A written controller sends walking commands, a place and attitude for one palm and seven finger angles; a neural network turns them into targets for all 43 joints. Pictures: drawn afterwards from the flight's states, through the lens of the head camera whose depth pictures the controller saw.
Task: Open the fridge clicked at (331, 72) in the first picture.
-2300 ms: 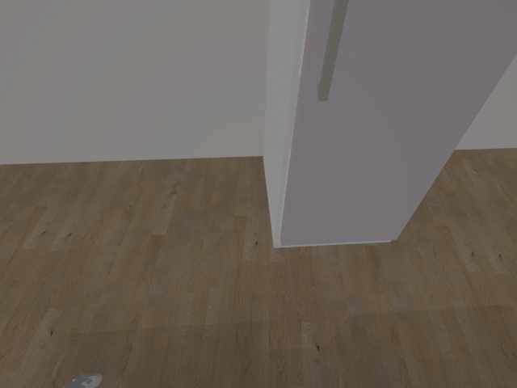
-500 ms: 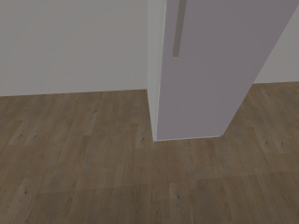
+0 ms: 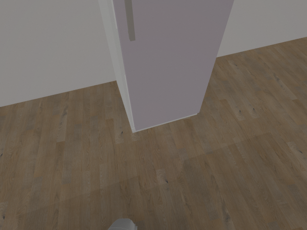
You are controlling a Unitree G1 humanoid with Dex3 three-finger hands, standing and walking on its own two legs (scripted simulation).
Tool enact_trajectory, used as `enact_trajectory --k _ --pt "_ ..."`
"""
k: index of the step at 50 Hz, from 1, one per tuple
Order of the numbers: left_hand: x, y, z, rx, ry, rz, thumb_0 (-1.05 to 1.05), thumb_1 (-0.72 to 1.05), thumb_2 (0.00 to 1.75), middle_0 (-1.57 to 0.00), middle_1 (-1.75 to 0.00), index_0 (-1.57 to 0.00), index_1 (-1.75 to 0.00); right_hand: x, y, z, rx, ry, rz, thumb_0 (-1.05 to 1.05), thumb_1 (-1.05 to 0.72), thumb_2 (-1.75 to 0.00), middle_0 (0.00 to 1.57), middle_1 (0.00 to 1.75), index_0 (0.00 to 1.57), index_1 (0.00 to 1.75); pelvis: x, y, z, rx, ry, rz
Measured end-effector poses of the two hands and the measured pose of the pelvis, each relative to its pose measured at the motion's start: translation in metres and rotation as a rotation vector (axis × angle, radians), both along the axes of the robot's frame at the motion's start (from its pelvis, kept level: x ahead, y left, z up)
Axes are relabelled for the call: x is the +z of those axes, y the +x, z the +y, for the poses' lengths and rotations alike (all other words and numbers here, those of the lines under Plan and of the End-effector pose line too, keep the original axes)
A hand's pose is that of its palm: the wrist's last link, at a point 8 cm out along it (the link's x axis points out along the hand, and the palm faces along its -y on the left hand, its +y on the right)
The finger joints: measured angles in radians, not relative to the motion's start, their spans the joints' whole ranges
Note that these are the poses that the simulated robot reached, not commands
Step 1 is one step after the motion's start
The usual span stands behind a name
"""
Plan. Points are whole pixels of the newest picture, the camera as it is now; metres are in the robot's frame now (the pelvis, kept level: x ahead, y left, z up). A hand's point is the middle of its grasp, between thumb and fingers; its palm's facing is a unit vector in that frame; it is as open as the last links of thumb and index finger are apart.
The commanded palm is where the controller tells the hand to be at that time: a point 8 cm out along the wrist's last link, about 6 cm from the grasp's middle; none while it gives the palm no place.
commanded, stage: walk to a spot facing it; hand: left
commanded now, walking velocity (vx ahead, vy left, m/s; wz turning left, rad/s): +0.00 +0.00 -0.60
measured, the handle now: out of the picture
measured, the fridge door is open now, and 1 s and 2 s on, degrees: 0 0 0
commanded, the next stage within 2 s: none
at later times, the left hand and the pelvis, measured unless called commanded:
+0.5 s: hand (81, 228) +0.13 +0.23 -0.16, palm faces -0.29 -0.93 -0.21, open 7.4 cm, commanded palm none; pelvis -0.03 +0.06 +0.00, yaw -19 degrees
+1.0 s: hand (110, 216) +0.17 +0.16 -0.18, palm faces -0.55 -0.81 -0.21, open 7.4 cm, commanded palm none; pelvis -0.02 +0.05 -0.01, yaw -36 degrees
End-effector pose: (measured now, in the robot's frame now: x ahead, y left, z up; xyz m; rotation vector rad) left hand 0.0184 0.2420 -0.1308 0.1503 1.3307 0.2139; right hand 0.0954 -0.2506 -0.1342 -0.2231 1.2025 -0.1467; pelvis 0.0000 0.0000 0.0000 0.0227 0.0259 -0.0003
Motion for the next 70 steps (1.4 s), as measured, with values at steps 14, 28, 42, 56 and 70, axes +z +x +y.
enact_trajectory --k 14,28,42,56,70 --pt "-0.010 0.063 0.070 -0.181 -0.005 -0.092 0.00 0.90 0.90 -0.20 -0.30 -0.20 -0.30 0.027 -0.059 0.040 -0.142 -0.079 -0.084 0.01 -0.90 -0.90 0.20 0.30 0.20 0.30 -0.001 -0.020 0.051 -0.167 -0.040 -0.008" --pt "0.000 0.140 0.010 -0.470 -0.033 -0.125 0.00 0.91 0.90 -0.20 -0.30 -0.19 -0.30 0.004 -0.189 0.055 -0.433 -0.006 0.077 0.01 -0.90 -0.90 0.20 0.30 0.21 0.30 -0.003 -0.029 0.047 -0.372 -0.050 -0.017" --pt "0.007 0.161 -0.059 -0.659 -0.026 -0.179 0.00 0.90 0.90 -0.20 -0.30 -0.20 -0.30 -0.004 -0.235 0.030 -0.619 -0.002 0.079 0.01 -0.91 -0.90 0.20 0.30 0.20 0.30 -0.005 -0.038 0.027 -0.536 -0.025 -0.015" --pt "-0.019 0.187 -0.030 -0.742 -0.069 -0.080 0.00 0.90 0.90 -0.20 -0.30 -0.20 -0.30 0.022 -0.208 0.073 -0.698 -0.079 -0.041 0.00 -0.90 -0.90 0.20 0.30 0.20 0.30 -0.004 -0.017 0.060 -0.710 -0.049 -0.001" --pt "-0.002 0.205 -0.108 -0.982 -0.081 -0.042 0.00 0.91 0.90 -0.20 -0.30 -0.19 -0.30 0.004 -0.293 0.129 -0.979 0.044 0.074 0.00 -0.90 -0.90 0.20 0.30 0.21 0.30 0.001 -0.016 0.040 -0.909 -0.046 0.008"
